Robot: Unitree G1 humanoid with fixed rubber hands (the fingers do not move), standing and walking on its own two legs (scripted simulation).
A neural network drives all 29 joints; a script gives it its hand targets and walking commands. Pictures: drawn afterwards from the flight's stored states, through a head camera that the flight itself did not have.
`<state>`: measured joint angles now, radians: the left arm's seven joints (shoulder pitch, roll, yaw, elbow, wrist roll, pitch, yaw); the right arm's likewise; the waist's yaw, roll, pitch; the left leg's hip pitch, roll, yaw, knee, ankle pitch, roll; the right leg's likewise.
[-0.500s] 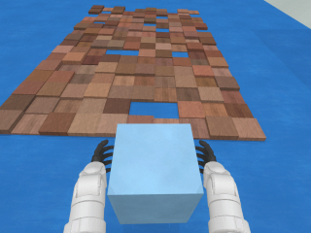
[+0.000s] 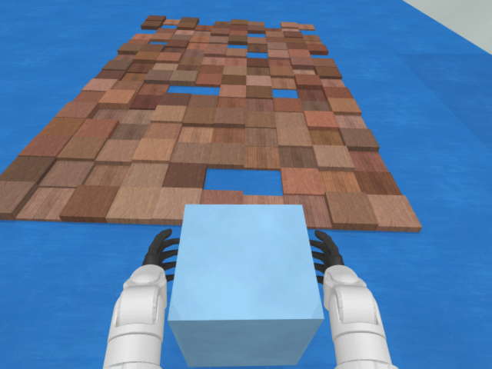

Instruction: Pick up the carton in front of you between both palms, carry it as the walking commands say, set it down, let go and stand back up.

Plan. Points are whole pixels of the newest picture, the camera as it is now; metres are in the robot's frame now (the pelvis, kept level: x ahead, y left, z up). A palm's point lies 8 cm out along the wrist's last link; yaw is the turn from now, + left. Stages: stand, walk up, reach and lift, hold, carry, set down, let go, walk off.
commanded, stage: reach and lift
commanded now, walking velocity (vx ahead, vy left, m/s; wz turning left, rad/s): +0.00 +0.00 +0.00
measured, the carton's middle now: (243, 288) +0.30 +0.00 -0.04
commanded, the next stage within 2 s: hold in 0.18 s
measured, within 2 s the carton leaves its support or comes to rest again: neither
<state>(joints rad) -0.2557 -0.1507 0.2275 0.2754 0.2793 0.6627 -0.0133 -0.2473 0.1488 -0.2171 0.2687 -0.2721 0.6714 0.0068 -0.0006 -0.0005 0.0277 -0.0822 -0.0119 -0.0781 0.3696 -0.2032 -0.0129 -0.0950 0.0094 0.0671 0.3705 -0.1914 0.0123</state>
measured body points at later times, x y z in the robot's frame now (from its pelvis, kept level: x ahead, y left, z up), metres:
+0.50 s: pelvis -0.01 +0.00 +0.00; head -0.05 +0.00 +0.45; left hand +0.29 +0.15 +0.04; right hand +0.28 -0.15 +0.04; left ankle +0.01 +0.13 -0.75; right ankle +0.01 -0.13 -0.75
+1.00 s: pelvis -0.01 +0.00 +0.00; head -0.05 +0.00 +0.45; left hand +0.29 +0.15 +0.04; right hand +0.29 -0.15 +0.04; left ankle +0.00 +0.13 -0.75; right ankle +0.01 -0.13 -0.75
